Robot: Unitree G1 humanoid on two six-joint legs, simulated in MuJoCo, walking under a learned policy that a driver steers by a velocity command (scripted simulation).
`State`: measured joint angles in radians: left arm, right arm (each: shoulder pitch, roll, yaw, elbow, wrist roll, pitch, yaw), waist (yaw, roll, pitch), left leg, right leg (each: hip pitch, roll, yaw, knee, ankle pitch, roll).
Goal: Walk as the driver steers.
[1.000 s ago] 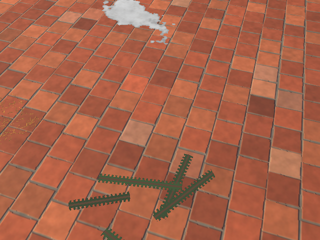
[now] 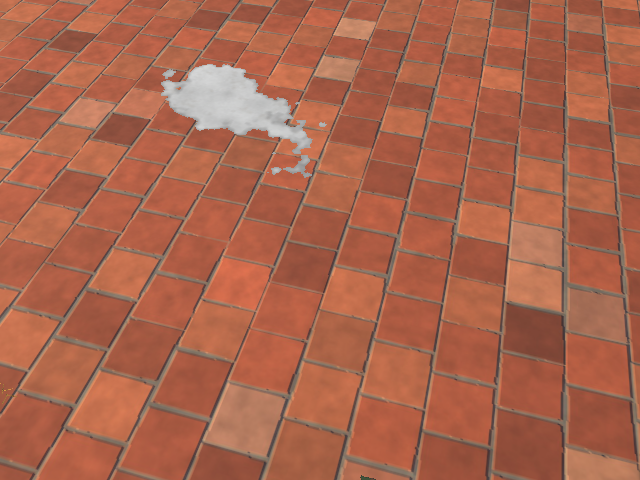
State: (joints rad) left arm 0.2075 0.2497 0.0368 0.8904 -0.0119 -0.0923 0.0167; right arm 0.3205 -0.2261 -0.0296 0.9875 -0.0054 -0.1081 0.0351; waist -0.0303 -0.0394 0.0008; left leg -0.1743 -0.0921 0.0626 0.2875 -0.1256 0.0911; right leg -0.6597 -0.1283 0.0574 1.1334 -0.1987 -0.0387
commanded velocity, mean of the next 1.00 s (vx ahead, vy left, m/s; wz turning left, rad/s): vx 0.50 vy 0.00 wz -0.08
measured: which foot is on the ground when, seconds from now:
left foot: down 0.00-0.30, up 0.32-0.84, down 0.86-1.00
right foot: up 0.00-0.28, down 0.30-0.88, up 0.90-1.00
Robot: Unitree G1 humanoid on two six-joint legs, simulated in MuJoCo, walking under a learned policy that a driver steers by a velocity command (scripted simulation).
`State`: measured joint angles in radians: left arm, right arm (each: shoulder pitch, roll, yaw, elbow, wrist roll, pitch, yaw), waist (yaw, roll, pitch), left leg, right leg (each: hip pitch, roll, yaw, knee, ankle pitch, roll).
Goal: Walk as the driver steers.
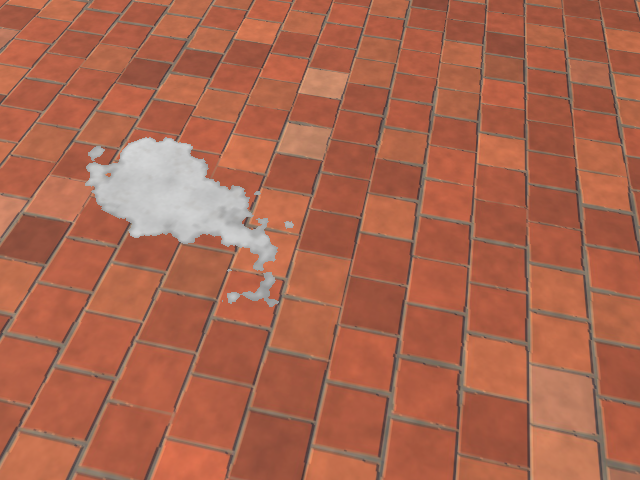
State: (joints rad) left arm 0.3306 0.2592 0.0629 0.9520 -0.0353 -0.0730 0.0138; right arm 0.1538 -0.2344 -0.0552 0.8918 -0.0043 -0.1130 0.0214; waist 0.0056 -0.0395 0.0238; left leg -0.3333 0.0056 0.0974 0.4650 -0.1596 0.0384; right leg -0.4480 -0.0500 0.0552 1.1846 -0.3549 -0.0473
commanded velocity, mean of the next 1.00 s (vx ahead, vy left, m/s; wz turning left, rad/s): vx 0.50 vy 0.00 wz -0.56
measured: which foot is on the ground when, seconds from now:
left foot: down 0.00-0.42, up 0.44-0.90, down 0.92-1.00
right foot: up 0.00-0.40, down 0.42-0.92, up 0.94-1.00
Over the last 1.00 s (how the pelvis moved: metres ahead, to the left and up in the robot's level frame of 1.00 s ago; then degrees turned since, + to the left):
0.54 -0.02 -0.01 -5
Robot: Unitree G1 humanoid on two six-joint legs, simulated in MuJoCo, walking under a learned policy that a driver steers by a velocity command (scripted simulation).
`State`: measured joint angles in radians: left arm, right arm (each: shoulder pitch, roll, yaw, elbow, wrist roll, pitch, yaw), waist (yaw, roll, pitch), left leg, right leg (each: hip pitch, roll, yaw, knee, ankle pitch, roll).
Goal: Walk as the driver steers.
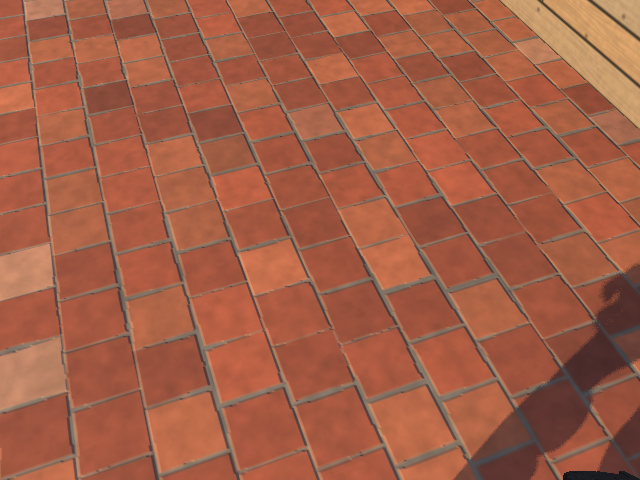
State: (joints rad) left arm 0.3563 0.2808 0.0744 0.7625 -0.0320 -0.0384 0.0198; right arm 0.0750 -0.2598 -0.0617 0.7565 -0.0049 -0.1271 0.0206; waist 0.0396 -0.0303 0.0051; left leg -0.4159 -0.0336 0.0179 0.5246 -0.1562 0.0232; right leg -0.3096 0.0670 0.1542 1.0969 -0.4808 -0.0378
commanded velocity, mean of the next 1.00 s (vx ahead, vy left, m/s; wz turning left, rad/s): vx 0.50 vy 0.00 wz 0.13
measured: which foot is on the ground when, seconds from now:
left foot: down 0.00-0.44, up 0.46-0.92, down 0.94-1.00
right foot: up 0.00-0.40, down 0.42-0.94, up 0.96-1.00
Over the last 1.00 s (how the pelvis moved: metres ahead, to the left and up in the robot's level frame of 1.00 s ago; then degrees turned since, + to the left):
0.54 -0.13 -0.01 -34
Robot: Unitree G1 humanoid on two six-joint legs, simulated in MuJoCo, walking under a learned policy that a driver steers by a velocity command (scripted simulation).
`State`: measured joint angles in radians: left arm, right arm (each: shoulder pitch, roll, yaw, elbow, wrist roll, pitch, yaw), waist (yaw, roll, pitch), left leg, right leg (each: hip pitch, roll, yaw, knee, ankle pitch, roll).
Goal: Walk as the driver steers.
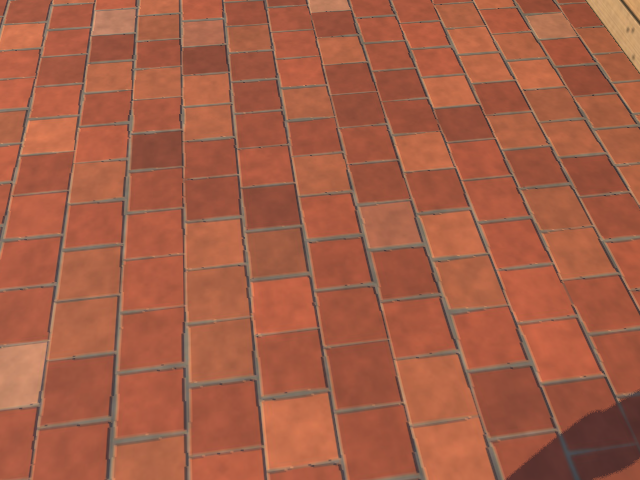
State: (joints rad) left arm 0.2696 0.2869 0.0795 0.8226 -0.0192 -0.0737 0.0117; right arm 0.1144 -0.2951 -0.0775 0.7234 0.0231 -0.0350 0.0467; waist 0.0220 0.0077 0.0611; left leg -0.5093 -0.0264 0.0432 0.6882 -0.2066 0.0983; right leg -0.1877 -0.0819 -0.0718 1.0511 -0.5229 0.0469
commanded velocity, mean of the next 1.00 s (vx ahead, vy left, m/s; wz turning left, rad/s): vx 0.50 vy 0.00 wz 0.45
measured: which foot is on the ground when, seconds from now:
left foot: down 0.00-0.44, up 0.46-0.90, down 0.92-1.00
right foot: up 0.00-0.42, down 0.44-0.94, up 0.96-1.00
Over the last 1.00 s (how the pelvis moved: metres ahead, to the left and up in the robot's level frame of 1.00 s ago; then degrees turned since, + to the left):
0.51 0.00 -0.01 13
